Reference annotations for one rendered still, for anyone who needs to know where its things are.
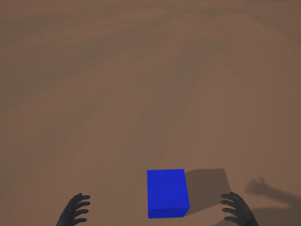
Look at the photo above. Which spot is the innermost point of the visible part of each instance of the robot right hand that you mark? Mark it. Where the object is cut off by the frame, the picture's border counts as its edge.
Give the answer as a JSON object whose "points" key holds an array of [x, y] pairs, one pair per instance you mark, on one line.
{"points": [[241, 211]]}

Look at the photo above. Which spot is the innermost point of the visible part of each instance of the carton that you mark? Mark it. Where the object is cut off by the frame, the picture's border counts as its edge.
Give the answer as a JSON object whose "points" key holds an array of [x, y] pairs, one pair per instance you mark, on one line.
{"points": [[167, 193]]}

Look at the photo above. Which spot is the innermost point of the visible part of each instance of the robot left hand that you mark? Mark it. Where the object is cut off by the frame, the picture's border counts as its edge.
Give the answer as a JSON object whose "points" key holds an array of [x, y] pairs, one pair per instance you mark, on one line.
{"points": [[69, 214]]}

